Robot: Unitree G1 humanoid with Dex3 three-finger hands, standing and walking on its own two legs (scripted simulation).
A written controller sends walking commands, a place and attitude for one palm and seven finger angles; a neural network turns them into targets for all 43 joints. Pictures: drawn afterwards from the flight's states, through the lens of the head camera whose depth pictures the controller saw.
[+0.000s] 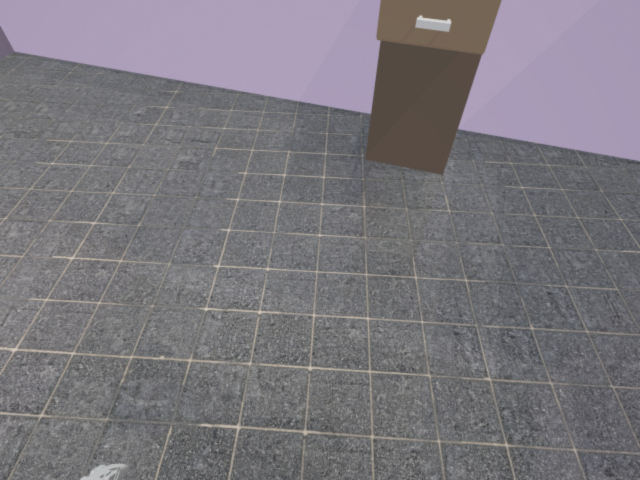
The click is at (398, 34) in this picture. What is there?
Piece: drawer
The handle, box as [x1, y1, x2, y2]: [415, 15, 450, 31]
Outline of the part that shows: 417,17 415,27 448,31 450,19 447,19 445,21 422,18 422,16 420,15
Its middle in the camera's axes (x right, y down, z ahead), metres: +0.35 -0.68 +1.22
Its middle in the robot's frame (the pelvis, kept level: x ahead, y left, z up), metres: +1.39 -0.28 +0.04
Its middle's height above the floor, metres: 0.81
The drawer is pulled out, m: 0.30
